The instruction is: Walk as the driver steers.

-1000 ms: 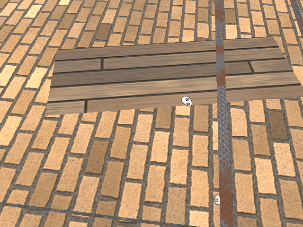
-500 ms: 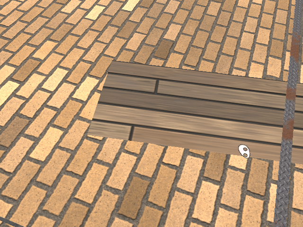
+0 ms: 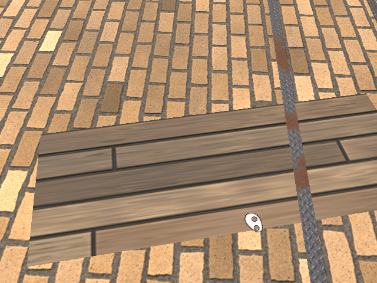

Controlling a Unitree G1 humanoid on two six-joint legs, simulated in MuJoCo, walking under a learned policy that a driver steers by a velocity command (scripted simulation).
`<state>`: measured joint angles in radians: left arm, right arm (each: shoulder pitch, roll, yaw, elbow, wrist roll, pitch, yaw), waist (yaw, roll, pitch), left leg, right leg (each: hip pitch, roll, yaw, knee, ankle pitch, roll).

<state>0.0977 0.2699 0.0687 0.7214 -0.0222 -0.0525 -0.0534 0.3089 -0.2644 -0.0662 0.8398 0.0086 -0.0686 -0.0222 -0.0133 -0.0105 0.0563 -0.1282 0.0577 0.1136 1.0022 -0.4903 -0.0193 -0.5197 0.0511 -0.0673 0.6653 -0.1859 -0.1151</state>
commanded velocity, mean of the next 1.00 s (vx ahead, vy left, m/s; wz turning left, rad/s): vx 0.50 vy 0.00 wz -0.22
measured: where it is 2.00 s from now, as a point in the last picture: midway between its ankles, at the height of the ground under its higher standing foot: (200, 136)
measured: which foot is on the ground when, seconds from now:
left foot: up 0.00-0.42, down 0.44-0.94, up 0.96-1.00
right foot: down 0.00-0.46, up 0.48-0.92, down 0.94-1.00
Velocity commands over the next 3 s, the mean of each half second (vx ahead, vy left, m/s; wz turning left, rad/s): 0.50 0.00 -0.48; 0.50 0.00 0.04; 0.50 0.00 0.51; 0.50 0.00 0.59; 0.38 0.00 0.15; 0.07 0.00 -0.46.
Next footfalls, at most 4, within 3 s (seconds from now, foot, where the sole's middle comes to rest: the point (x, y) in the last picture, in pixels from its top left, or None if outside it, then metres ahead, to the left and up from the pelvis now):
0.44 left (167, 280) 0.44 0.10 -0.75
0.94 right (253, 225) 0.63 -0.21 -0.75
1.44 left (182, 160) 0.92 0.05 -0.75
1.94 right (211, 104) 1.23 -0.09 -0.75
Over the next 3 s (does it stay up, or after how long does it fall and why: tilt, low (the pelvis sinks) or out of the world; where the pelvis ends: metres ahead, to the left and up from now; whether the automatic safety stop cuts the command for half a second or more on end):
stays up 1.32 0.08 0.03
